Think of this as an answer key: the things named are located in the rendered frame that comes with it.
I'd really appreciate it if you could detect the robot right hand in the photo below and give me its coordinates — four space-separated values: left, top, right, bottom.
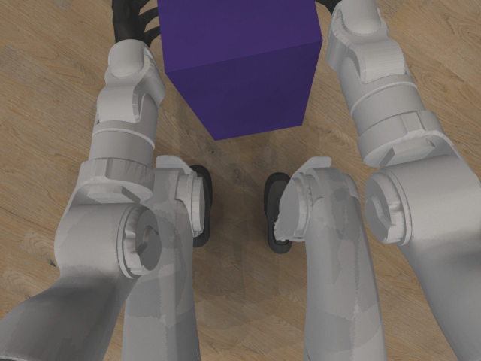
315 0 342 15

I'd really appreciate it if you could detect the left robot thigh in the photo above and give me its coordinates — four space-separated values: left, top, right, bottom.
121 168 205 361

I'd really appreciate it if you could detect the robot right forearm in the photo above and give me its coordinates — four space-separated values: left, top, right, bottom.
325 0 481 189

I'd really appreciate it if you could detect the robot left hand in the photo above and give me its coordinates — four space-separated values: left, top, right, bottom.
112 0 161 48

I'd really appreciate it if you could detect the carton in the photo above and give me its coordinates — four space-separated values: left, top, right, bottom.
157 0 323 141

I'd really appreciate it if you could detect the left robot foot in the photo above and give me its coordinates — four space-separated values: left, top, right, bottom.
190 165 213 247

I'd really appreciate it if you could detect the robot left forearm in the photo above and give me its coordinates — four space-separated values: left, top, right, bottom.
54 39 166 265

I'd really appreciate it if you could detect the left robot upper arm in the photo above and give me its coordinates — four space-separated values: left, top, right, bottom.
0 202 162 361

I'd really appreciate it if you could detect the right robot upper arm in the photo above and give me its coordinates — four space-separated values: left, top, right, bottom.
364 154 481 361

